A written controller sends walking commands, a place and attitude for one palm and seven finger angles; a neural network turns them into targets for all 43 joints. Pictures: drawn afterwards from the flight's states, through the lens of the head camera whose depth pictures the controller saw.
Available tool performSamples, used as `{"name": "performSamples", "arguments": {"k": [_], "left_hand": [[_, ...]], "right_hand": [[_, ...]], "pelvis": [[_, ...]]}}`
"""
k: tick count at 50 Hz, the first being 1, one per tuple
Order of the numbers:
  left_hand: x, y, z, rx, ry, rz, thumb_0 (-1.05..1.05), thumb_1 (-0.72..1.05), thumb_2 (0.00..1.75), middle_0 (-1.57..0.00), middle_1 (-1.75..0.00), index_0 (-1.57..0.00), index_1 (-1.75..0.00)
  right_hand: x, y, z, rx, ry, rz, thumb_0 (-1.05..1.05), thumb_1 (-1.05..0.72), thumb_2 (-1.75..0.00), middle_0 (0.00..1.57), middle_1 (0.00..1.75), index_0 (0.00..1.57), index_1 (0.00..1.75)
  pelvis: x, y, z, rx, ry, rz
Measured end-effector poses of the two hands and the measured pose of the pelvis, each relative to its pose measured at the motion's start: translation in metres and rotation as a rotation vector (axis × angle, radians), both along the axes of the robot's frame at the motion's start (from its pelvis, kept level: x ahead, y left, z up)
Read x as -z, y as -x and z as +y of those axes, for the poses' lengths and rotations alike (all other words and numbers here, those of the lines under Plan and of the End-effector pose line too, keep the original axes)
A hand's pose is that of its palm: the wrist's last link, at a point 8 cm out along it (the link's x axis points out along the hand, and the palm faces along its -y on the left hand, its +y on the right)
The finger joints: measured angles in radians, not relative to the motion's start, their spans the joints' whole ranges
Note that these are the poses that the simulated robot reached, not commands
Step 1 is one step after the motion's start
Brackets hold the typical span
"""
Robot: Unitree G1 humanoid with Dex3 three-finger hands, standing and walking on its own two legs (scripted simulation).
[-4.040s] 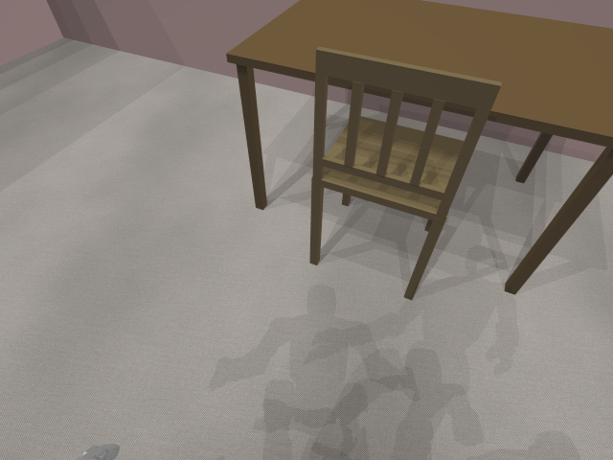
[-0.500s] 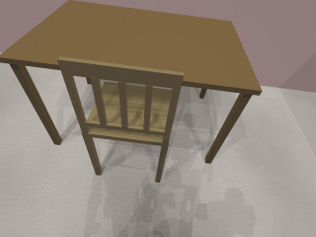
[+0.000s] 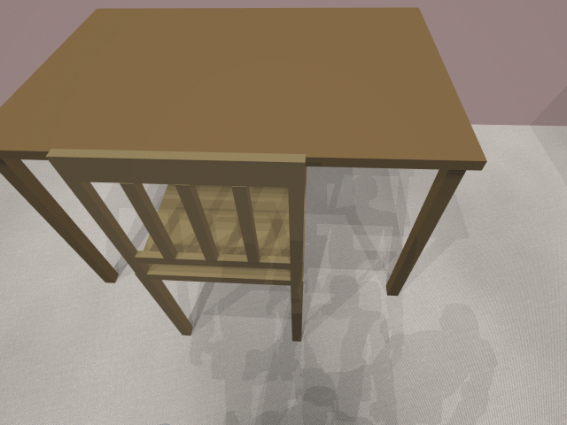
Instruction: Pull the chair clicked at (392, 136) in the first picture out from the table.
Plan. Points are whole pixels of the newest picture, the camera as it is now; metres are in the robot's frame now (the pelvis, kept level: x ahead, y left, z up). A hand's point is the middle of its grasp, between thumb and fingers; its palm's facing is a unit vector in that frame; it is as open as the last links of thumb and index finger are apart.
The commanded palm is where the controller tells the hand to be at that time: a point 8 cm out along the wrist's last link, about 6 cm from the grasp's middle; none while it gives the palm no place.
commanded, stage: come to a stop and stand still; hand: left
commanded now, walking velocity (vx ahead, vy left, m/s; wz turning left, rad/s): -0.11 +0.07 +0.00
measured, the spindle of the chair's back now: (199, 224) +0.49 +0.20 -0.09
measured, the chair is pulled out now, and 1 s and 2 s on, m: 0.00 0.00 0.00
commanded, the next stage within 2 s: look again from close up in 0.78 s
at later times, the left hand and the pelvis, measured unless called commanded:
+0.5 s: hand out of the picture -0.05 +0.28 -0.17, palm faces +0.03 -0.96 -0.26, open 7.4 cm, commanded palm none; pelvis -0.06 +0.08 +0.00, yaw -1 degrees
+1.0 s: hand out of the picture -0.05 +0.25 -0.17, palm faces +0.02 -0.99 -0.17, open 7.4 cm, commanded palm none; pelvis -0.05 +0.09 +0.01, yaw +0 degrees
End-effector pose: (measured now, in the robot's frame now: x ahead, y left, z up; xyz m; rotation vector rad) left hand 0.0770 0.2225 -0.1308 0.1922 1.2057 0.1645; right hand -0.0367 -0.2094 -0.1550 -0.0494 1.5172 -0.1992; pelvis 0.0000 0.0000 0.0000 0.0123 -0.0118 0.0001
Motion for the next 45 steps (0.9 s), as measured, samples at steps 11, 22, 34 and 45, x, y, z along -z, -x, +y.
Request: {"name": "performSamples", "arguments": {"k": [11, 22, 34, 45], "left_hand": [[0.014, 0.032, 0.05, -0.012, 0.003, -0.022, 0.0, 0.91, 0.89, -0.2, -0.29, -0.2, -0.3], [0.004, 0.115, 0.1, -0.035, -0.04, 0.062, 0.0, 0.9, 0.89, -0.2, -0.29, -0.2, -0.3], [0.006, 0.149, 0.096, -0.042, 0.038, 0.146, 0.0, 0.9, 0.89, -0.2, -0.29, -0.2, -0.3], [0.009, 0.139, 0.083, -0.029, 0.072, 0.155, 0.0, 0.91, 0.89, -0.2, -0.29, -0.2, -0.3]], "right_hand": [[-0.016, -0.066, 0.005, -0.078, 0.114, -0.323, 0.01, -0.92, -0.9, 0.2, 0.3, 0.2, 0.29], [-0.02, -0.068, 0.046, -0.137, 0.068, -0.413, 0.01, -0.91, -0.9, 0.2, 0.3, 0.2, 0.29], [-0.019, 0.011, 0.068, -0.119, 0.063, -0.196, 0.0, -0.92, -0.89, 0.2, 0.3, 0.2, 0.29], [-0.018, 0.033, 0.077, -0.092, 0.047, -0.109, 0.01, -0.91, -0.9, 0.2, 0.3, 0.2, 0.29]], "pelvis": [[0.011, 0.031, 0.043, 0.001, 0.019, -0.029], [0.008, 0.053, 0.073, 0.026, 0.004, -0.046], [-0.003, 0.061, 0.093, 0.0, 0.018, -0.017], [-0.006, 0.054, 0.095, -0.004, 0.01, -0.013]]}}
